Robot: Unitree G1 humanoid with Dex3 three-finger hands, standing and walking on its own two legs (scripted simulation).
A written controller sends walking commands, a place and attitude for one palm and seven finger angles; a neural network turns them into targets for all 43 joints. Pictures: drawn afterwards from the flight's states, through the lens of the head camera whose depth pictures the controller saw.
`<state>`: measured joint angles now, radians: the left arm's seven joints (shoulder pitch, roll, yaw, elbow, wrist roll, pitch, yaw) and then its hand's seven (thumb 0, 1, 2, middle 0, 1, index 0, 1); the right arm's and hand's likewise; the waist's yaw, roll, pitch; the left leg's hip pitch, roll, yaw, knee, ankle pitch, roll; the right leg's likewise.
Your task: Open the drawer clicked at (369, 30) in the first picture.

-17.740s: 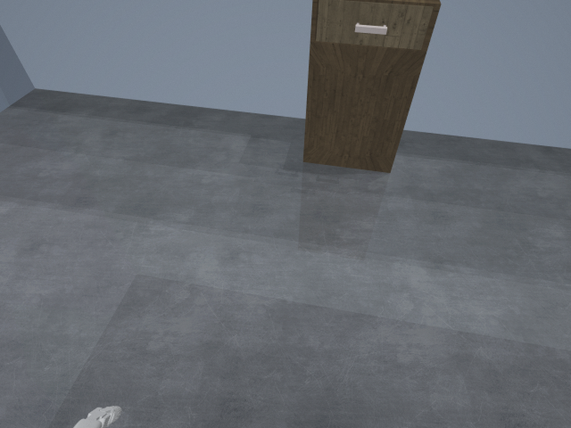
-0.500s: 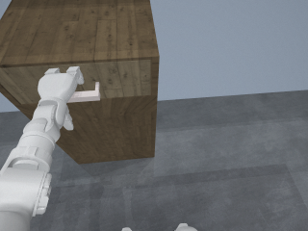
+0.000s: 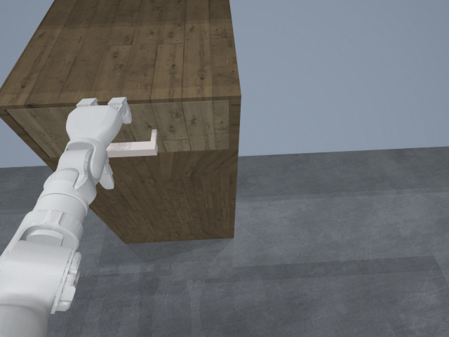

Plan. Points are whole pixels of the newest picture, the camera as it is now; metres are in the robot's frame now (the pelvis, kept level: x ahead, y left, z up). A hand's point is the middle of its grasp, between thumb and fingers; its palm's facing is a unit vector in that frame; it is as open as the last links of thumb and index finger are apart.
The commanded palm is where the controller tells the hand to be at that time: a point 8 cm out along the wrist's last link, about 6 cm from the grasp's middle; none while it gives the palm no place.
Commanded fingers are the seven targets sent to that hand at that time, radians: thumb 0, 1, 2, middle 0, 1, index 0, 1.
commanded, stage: re-aim the fingers above the handle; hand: left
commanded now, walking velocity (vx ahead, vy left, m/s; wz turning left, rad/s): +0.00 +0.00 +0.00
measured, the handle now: (128, 142) +0.51 +0.22 +0.00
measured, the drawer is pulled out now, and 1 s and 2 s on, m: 0.00 0.00 0.00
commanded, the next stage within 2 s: lower the fingers behind the handle in 1.92 s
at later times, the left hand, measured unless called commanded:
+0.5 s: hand (116, 140) +0.46 +0.21 +0.06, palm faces -0.02 -0.02 -1.00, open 13.7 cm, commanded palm +0.44 +0.22 +0.12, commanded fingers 0.00 -0.50 0.30 -0.30 -1.20 -0.30 -1.20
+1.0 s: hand (116, 141) +0.46 +0.21 +0.06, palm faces -0.01 -0.01 -1.00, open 13.8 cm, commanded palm +0.44 +0.22 +0.11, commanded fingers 0.00 -0.50 0.30 -0.30 -1.20 -0.30 -1.20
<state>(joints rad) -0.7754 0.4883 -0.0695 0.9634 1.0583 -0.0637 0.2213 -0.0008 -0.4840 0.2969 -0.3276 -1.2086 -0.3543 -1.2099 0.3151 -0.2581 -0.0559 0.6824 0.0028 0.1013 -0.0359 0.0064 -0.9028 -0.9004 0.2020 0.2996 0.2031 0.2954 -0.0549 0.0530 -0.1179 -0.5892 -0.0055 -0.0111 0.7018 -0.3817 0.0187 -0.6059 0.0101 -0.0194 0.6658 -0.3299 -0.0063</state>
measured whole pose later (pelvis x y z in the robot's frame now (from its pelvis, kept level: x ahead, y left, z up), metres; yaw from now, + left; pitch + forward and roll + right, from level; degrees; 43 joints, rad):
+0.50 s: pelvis -0.01 +0.00 +0.00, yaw -1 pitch +15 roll -1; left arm -0.76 0.47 -0.03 0.96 1.07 -0.07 0.26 0.00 -0.48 0.30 -0.34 -1.21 -0.33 -1.21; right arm 0.34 -0.26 -0.06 0.71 0.00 0.10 -0.03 0.01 -0.90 -0.90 0.20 0.30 0.20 0.30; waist -0.07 0.06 -0.13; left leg -0.58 0.00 0.01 0.69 -0.37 0.02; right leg -0.61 0.02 0.00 0.66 -0.32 -0.01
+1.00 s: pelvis -0.01 +0.00 +0.00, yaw -1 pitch +15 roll -1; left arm -0.76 0.46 -0.05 0.96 1.08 -0.06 0.27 0.00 -0.48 0.30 -0.33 -1.22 -0.33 -1.21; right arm 0.32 -0.26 -0.06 0.70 0.00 0.08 -0.03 0.01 -0.90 -0.90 0.20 0.30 0.20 0.30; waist -0.07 0.05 -0.12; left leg -0.58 0.00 0.01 0.69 -0.37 0.02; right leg -0.61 0.02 0.00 0.66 -0.31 -0.01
